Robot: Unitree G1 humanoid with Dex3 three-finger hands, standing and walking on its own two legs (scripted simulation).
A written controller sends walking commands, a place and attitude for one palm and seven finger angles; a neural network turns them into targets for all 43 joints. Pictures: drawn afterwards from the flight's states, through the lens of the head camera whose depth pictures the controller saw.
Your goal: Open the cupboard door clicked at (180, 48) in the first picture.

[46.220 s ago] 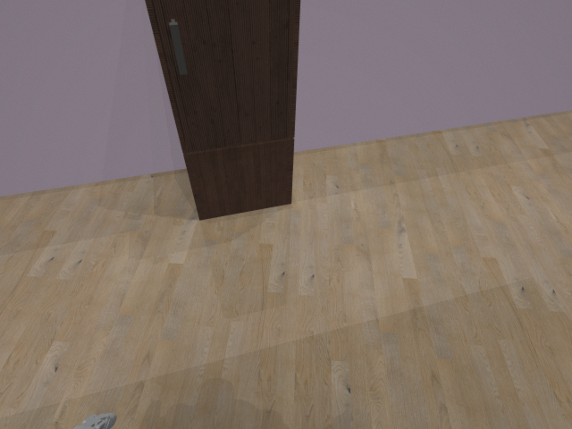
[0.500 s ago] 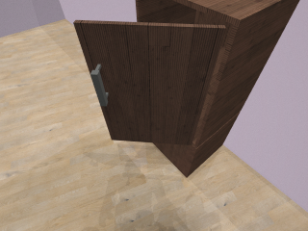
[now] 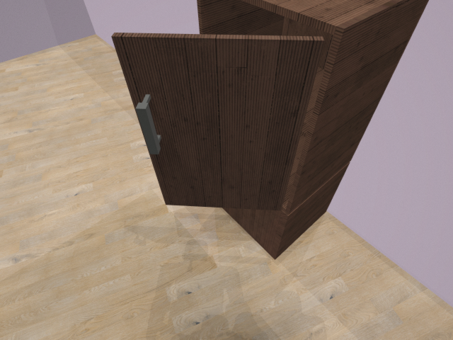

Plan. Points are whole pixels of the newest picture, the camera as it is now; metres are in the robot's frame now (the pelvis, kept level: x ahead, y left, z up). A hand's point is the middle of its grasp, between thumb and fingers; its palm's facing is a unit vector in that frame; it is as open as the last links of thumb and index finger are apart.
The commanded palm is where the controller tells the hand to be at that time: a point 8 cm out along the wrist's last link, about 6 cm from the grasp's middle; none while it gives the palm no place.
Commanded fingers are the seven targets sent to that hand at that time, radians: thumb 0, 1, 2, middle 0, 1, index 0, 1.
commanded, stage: look again from close up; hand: left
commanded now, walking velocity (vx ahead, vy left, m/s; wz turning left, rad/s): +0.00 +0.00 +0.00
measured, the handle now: (151, 124) +0.57 +0.22 +0.04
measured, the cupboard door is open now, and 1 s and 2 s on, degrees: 45 45 45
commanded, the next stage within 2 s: raise the hand with hooked fingers in 0.52 s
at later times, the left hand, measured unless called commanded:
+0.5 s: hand out of the picture +0.02 +0.17 -0.17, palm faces +0.02 -0.98 -0.20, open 7.3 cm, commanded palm none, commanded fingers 0.00 0.90 0.90 -0.20 -0.30 -0.20 -0.30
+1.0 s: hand (137, 313) +0.17 +0.17 -0.03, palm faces -0.04 -1.00 +0.00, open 8.3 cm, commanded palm +0.14 +0.25 -0.04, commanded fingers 0.00 0.43 0.70 -0.23 -0.60 -0.23 -0.60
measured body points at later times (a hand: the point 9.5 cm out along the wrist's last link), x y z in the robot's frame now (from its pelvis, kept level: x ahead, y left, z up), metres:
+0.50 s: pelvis +0.02 +0.00 +0.00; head +0.03 -0.01 +0.45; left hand +0.02 +0.22 -0.16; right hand +0.02 -0.22 -0.16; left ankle -0.02 +0.11 -0.74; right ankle +0.02 -0.10 -0.74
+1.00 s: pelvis -0.02 -0.01 -0.05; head +0.01 +0.00 +0.40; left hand +0.17 +0.22 -0.03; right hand +0.21 -0.26 -0.07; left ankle -0.02 +0.11 -0.74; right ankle +0.02 -0.10 -0.74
